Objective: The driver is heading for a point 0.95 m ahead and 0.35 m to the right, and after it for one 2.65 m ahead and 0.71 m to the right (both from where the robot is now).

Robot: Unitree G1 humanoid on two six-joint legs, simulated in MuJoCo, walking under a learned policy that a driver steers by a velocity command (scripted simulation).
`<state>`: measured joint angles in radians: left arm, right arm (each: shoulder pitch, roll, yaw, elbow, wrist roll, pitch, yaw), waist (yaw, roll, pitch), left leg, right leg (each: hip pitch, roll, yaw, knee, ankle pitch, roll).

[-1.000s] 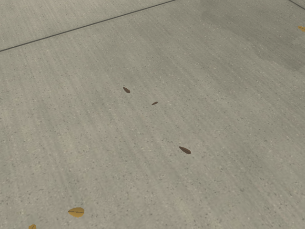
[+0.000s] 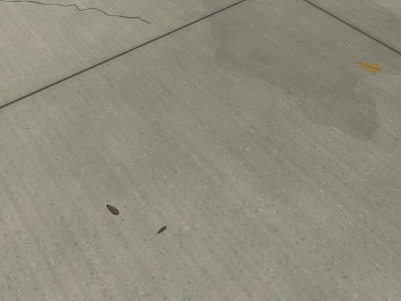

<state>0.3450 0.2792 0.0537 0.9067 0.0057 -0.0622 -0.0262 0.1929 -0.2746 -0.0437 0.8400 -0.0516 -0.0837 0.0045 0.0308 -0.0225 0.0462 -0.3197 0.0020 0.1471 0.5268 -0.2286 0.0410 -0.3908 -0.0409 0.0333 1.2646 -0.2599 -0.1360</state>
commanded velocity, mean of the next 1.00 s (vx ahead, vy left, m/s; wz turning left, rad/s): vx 0.99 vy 0.00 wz -0.83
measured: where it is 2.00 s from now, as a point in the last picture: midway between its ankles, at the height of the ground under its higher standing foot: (373, 70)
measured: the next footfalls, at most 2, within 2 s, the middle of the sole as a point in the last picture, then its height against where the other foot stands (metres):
right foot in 0.34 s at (243, 296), level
left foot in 0.76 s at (251, 177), level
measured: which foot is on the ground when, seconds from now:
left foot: down 0.00-0.34, up 0.36-0.74, down 0.76-1.00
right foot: up 0.00-0.32, down 0.34-0.74, up 0.76-1.00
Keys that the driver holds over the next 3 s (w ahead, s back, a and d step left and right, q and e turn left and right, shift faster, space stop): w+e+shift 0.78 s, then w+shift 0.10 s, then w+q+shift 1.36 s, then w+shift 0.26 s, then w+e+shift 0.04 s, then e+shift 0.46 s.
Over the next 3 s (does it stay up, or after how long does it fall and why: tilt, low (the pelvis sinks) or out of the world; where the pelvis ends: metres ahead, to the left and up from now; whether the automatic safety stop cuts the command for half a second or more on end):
stays up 2.38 -0.61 -0.02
